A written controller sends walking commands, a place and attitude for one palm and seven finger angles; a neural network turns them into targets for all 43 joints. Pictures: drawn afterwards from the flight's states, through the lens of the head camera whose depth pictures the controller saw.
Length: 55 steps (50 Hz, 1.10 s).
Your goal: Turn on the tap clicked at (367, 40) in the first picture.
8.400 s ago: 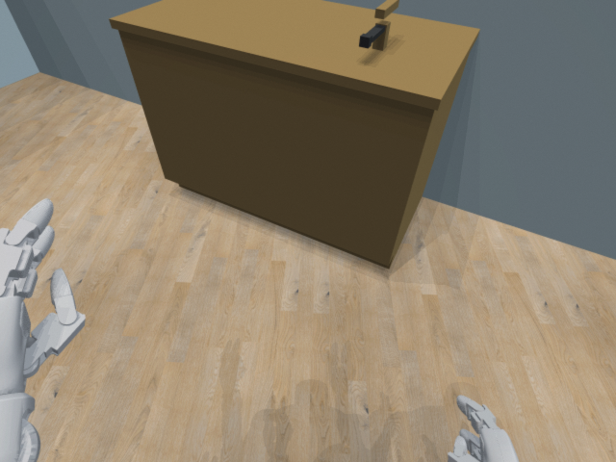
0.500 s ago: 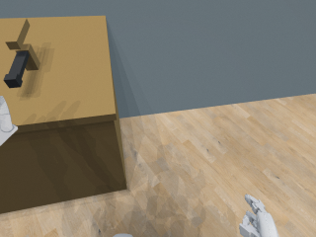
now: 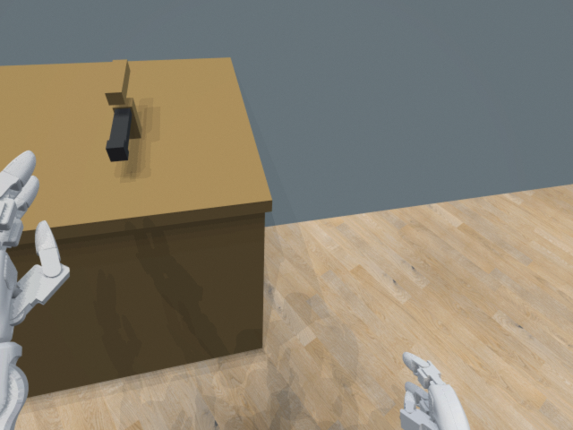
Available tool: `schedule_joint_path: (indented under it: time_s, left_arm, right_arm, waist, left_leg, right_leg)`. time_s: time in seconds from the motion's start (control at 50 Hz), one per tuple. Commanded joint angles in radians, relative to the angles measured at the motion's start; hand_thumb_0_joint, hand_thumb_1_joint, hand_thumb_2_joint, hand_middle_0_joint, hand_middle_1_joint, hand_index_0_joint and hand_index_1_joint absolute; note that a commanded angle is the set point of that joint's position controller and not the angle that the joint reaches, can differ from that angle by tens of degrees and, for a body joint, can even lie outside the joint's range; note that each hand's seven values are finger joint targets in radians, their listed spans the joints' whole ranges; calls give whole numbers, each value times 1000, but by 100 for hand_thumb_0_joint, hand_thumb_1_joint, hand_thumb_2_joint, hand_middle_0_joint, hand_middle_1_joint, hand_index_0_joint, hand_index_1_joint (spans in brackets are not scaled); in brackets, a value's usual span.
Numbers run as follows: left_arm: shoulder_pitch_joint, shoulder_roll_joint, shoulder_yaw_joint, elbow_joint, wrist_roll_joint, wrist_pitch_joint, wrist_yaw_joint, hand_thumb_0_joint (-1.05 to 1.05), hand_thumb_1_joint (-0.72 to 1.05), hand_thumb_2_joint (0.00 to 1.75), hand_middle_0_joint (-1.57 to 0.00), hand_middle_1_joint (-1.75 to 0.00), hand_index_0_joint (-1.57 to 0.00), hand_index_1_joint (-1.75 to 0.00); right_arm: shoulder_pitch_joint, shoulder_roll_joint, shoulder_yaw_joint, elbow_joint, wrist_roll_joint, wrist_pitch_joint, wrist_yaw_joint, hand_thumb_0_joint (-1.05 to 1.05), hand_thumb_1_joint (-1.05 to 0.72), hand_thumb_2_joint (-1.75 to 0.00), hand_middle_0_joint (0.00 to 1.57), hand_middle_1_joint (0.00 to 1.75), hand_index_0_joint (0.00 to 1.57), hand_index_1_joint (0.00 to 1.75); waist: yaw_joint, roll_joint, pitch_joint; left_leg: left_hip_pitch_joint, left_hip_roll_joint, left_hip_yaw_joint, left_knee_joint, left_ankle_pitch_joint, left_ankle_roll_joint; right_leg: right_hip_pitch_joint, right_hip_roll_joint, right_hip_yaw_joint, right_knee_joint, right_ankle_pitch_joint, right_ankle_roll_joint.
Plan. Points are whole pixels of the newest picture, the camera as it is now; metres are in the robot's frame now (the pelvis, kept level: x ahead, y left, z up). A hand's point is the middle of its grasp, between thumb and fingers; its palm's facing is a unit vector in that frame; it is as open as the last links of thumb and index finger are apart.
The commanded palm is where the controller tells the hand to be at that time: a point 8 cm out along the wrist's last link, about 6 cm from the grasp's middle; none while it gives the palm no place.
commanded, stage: come to a stop and stand still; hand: left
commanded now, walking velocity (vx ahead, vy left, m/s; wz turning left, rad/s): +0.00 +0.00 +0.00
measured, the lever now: (117, 150) +0.50 +0.36 +0.10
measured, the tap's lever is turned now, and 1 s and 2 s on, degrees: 0 0 0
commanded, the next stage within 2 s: look again from close up in 1.38 s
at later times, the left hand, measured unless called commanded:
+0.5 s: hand out of the picture +0.18 +0.32 +0.17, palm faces +0.41 -0.89 -0.20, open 7.5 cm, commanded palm +0.08 +0.35 +0.17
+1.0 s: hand out of the picture +0.15 +0.33 +0.17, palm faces +0.35 -0.86 -0.38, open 7.5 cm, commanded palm +0.09 +0.38 +0.17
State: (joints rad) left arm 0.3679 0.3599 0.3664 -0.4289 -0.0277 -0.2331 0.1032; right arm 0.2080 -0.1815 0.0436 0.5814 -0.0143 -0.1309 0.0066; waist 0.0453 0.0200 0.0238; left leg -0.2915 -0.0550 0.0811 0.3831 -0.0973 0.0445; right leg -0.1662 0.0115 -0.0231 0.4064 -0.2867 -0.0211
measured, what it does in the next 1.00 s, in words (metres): steps to the left: left foot, then right foot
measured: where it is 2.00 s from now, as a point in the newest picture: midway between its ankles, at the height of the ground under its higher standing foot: outside the picture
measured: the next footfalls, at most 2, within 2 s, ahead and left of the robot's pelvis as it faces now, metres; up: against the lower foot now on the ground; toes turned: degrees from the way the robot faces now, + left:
left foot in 0.34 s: +0.02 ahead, +0.10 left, +0.00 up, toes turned -6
right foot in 0.68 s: -0.04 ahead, +0.02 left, +0.00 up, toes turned -2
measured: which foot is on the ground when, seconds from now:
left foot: down 0.00-0.22, up 0.24-0.32, down 0.34-0.66, up 0.68-0.82, down 0.84-1.00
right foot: down 0.00-0.34, up 0.36-0.66, down 0.68-1.00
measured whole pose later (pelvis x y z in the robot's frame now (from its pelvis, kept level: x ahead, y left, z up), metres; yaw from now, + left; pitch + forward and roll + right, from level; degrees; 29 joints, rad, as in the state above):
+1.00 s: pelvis -0.08 +0.10 -0.02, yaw -1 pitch -3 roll +1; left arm 0.39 0.38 0.37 -0.56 -0.03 -0.20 0.09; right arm 0.17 -0.14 0.02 0.59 -0.01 -0.16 0.00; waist 0.01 -0.06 0.09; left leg -0.32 0.01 -0.06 0.61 -0.25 -0.05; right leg -0.26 0.03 -0.03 0.66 -0.36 -0.02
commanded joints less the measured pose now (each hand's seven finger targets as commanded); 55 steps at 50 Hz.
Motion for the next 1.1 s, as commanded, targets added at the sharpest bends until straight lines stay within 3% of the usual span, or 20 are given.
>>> schedule_joint_path:
  time_s: [0.0, 0.14, 0.18, 0.22, 0.26, 0.3, 0.32, 0.34, 0.36, 0.42, 0.58, 0.62, 0.64, 0.68, 0.72, 0.78, 0.84, 0.96, 1.02, 1.08]
  left_arm:
    - [-131, 146, 40, -143, 8, -4, 7, 0, 90, 90, -20, -30, -20, -30]
    - [-185, 200, 97, -256, 2, 2, 0, 0, 90, 90, -20, -30, -20, -30]
    - [-93, 216, 119, -305, 1, -9, -5, 0, 90, 90, -20, -30, -20, -30]
    - [-58, 200, 116, -370, 1, -12, -9, 0, 90, 90, -20, -30, -20, -30]
    - [-135, 168, 98, -376, -7, -4, -14, 0, 90, 90, -20, -30, -20, -30]
    - [-260, 153, 70, -297, -7, 7, -16, 0, 90, 90, -20, -30, -20, -30]
    - [-319, 126, 54, -257, -9, 2, 0, 0, 90, 90, -20, -30, -20, -30]
    - [-430, 120, 23, -230, 7, -3, 12, 0, 90, 90, -20, -30, -20, -30]
    - [-450, 130, 29, -137, 28, -9, 10, 0, 90, 90, -20, -30, -20, -30]
    - [-338, 173, 47, -279, 15, -10, -6, 0, 90, 90, -20, -30, -20, -30]
    - [211, 262, 200, -395, -45, -2, 16, 0, 90, 90, -20, -30, -20, -30]
    - [200, 256, 195, -302, -41, 3, 19, 0, 90, 90, -20, -30, -20, -30]
    - [137, 231, 163, -305, -35, -3, 18, 0, 90, 90, -20, -30, -20, -30]
    - [-37, 233, 209, -246, -45, -1, 16, 0, 90, 90, -20, -30, -20, -30]
    - [-95, 164, 153, -134, -37, -14, 12, 0, 90, 90, -20, -30, -20, -30]
    - [-117, 164, 81, -241, -26, 4, 10, 0, 90, 90, -20, -30, -20, -30]
    - [-169, 182, 66, -457, -27, -47, 12, 0, 90, 90, -20, -30, -20, -30]
    - [14, 256, 197, -390, -4, -62, 25, 0, 90, 90, -20, -30, -20, -30]
    - [52, 214, 191, -257, -36, -39, 19, 0, 90, 90, -20, -30, -20, -30]
    - [34, 151, 130, -134, -41, -22, 19, 0, 90, 90, -20, -30, -20, -30]
  right_arm:
    - [-112, -145, -66, -160, -2, -32, -25, 0, -90, -90, 20, 30, 20, 30]
    - [-104, -133, -89, -184, -3, -17, -28, 0, -90, -90, 20, 30, 20, 30]
    - [-81, -130, -94, -185, 4, -9, -16, 0, -90, -90, 20, 30, 20, 30]
    - [-122, -135, -101, -191, 9, 12, -13, 0, -90, -90, 20, 30, 20, 30]
    - [-102, -115, -88, -158, 15, 25, -2, 0, -90, -90, 20, 30, 20, 30]
    - [-71, -135, -71, -121, 25, 25, -16, 0, -90, -90, 20, 30, 20, 30]
    - [-66, -177, -79, -99, 20, 2, -16, 0, -90, -90, 20, 30, 20, 30]
    - [-39, -158, -95, -88, 15, -20, -7, 0, -90, -90, 20, 30, 20, 30]
    - [-36, -158, -114, -83, 21, -34, -4, 0, -90, -90, 20, 30, 20, 30]
    - [-103, -148, -106, -104, 11, -58, 17, 0, -90, -90, 20, 30, 20, 30]
    - [-96, -120, -103, -168, -17, -36, 0, 0, -90, -90, 20, 30, 20, 30]
    - [-37, -123, -121, -124, -1, 2, -9, 0, -90, -90, 20, 30, 20, 30]
    - [-40, -134, -115, -116, 22, 23, -10, 0, -90, -90, 20, 30, 20, 30]
    - [-86, -125, -97, -123, 15, 32, -2, 0, -90, -90, 20, 30, 20, 30]
    - [-55, -132, -107, -70, 25, -3, 5, 0, -90, -90, 20, 30, 20, 30]
    - [-107, -139, -102, -65, 15, -12, -34, 0, -90, -90, 20, 30, 20, 30]
    - [-123, -138, -97, -113, 5, -60, -25, 0, -90, -90, 20, 30, 20, 30]
    - [-88, -123, -87, -129, 12, -80, 1, 0, -90, -90, 20, 30, 20, 30]
    - [-55, -113, -96, -132, 12, -58, -8, 0, -90, -90, 20, 30, 20, 30]
    - [-61, -113, -70, -107, 11, -48, -18, 0, -90, -90, 20, 30, 20, 30]
  waist:
    - [-18, 12, -43]
    - [14, 156, -126]
    - [10, -65, -171]
    - [-9, -270, -87]
    - [-49, -260, -43]
    - [-94, 169, 30]
    - [-99, 522, 54]
    - [-117, 528, 142]
    - [-85, 347, 147]
    - [-53, 98, -8]
    - [9, 267, -147]
    - [23, -95, -192]
    - [3, -369, -178]
    - [-37, -184, -61]
    - [-61, -276, -116]
    - [-66, 32, -107]
    - [-40, 424, -81]
    - [-5, 170, -119]
    - [-25, -176, -65]
    - [-36, -89, -64]
  left_leg:
    - [107, 128, -183, -163, -459, -113]
    - [-34, 118, -86, -246, -521, -186]
    - [187, 33, 2, 139, -391, -149]
    - [304, 14, -180, 767, -286, -78]
    - [219, 115, -277, 739, -303, -59]
    - [197, 71, -243, 109, -367, -70]
    - [-9, 213, -518, -235, -539, -36]
    - [-174, 258, -677, -303, -512, 4]
    - [-167, 246, -591, -244, -341, 78]
    - [99, 207, -562, -237, -328, -173]
    - [-11, 85, -186, -281, 60, -321]
    - [-79, -35, -39, 265, -51, -334]
    - [-101, 33, -209, 730, -385, -151]
    - [-361, 82, -297, 941, -443, 37]
    - [-243, 132, -228, 609, -306, -46]
    - [184, 35, -13, 206, -89, -49]
    - [155, 303, -545, -123, -108, 96]
    - [-123, 184, -224, 44, -197, 19]
    - [-117, 33, -96, 413, -246, -66]
    - [-111, 84, -124, 338, -218, -56]
  right_leg:
    - [-174, -4, 30, -79, -232, -31]
    - [73, 72, -74, 146, -158, -29]
    - [-165, -43, 15, -37, -204, -77]
    - [-641, -313, 388, -202, -427, -191]
    - [-677, -316, 296, -109, -404, -188]
    - [-582, -67, 65, 296, -359, -20]
    - [-454, 73, -24, 667, -332, 19]
    - [-424, 113, 77, 833, -269, 17]
    - [-414, 96, 98, 863, -182, 21]
    - [-467, 63, 120, 822, -87, 29]
    - [134, 134, -172, 47, -173, -21]
    - [263, -54, -42, -176, -18, -146]
    - [30, -296, 183, -88, 97, -232]
    - [-15, -412, 247, -82, 193, -255]
    - [10, -321, 157, -12, 192, -170]
    - [-206, -156, 26, 138, 49, -93]
    - [-288, 36, -13, 504, -281, 14]
    - [136, -12, 36, 58, -24, 5]
    - [-62, -256, 428, -186, -127, -142]
    - [-30, -239, 287, -81, 176, -147]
